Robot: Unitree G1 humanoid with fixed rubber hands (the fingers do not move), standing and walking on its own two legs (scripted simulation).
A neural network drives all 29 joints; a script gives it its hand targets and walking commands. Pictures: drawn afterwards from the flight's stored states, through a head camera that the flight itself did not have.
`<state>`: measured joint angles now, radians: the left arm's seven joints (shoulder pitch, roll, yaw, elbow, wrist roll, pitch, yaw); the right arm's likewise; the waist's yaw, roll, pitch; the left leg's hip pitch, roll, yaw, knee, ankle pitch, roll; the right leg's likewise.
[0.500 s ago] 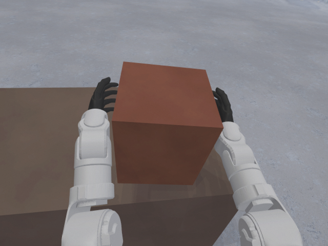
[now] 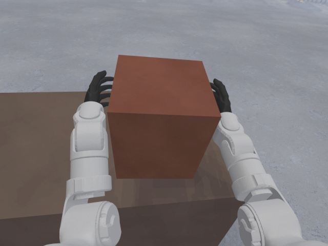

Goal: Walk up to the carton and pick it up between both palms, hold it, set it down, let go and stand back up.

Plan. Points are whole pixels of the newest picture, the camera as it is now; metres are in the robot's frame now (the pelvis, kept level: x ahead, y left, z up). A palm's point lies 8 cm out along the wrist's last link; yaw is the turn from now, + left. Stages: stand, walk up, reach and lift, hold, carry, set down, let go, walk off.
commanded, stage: reach and lift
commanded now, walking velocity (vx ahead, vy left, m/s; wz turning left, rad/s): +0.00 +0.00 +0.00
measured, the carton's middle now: (158, 121) +0.39 -0.01 +0.14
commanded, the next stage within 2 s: hold in 0.52 s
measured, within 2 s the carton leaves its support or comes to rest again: neither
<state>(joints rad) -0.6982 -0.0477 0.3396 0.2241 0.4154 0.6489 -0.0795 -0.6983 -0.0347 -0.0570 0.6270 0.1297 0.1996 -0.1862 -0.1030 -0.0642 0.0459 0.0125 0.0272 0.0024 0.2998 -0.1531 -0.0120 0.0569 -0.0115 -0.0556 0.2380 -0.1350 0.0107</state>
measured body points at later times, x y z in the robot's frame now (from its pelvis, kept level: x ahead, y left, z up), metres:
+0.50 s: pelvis +0.00 +0.00 +0.00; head -0.05 +0.03 +0.45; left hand +0.38 +0.15 +0.21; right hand +0.38 -0.16 +0.20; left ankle +0.02 +0.13 -0.75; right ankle +0.01 -0.12 -0.75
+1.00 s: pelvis +0.00 +0.00 +0.00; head -0.06 +0.03 +0.44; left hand +0.38 +0.15 +0.23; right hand +0.38 -0.15 +0.23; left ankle +0.02 +0.13 -0.75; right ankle +0.01 -0.12 -0.75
